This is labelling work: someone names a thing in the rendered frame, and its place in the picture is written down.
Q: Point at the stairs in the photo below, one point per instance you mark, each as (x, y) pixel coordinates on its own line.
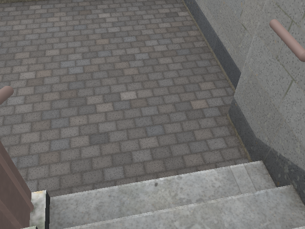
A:
(241, 196)

